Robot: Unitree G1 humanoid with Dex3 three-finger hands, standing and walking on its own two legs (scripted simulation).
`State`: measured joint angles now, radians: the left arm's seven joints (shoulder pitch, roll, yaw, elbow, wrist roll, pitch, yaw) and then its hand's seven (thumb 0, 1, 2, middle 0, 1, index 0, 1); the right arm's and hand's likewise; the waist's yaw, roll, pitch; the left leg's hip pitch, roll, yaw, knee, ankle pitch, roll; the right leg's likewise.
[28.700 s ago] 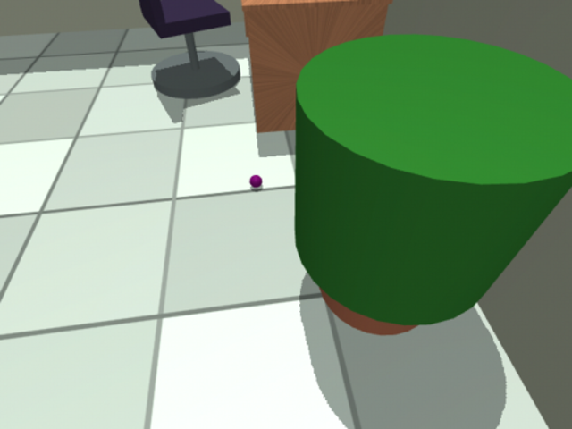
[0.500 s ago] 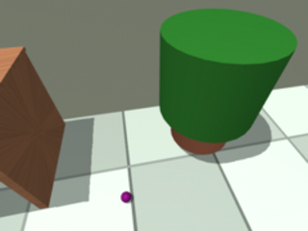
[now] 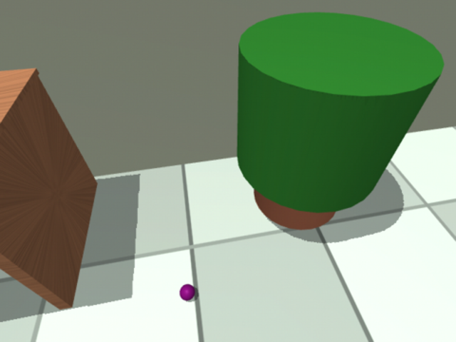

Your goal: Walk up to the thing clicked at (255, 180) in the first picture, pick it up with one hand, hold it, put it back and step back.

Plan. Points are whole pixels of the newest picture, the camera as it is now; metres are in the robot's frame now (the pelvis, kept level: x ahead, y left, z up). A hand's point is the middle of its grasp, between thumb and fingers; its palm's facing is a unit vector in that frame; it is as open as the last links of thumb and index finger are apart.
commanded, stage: stand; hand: left
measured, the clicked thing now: (187, 292) +0.48 +0.21 -0.75
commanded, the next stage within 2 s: walk up in 0.80 s
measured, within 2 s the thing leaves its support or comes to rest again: neither
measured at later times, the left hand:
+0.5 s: hand out of the picture +0.07 +0.26 -0.16, palm faces -0.03 -0.94 -0.34, open 7.4 cm
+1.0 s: hand out of the picture +0.08 +0.26 -0.16, palm faces -0.01 -0.93 -0.36, open 7.4 cm
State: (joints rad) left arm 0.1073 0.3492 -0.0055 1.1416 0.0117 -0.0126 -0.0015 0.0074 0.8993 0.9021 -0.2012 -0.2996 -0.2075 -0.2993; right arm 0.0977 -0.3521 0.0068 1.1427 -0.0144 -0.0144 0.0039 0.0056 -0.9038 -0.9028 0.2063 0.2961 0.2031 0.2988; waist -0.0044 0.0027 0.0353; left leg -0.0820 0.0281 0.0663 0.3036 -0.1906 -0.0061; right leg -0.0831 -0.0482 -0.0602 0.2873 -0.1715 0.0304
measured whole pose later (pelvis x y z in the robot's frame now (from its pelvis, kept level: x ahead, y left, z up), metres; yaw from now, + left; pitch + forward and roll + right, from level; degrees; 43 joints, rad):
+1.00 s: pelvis +0.02 -0.01 -0.01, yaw +0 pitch -3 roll +0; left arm 0.18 0.37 0.03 1.09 0.03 -0.02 -0.01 0.01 0.90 0.90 -0.20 -0.30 -0.21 -0.30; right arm 0.19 -0.36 -0.03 1.08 -0.03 -0.01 0.02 0.01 -0.90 -0.90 0.21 0.30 0.20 0.30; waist 0.01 0.00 0.03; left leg -0.10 0.05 0.06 0.45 -0.30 -0.01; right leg -0.11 -0.04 -0.06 0.45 -0.29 0.02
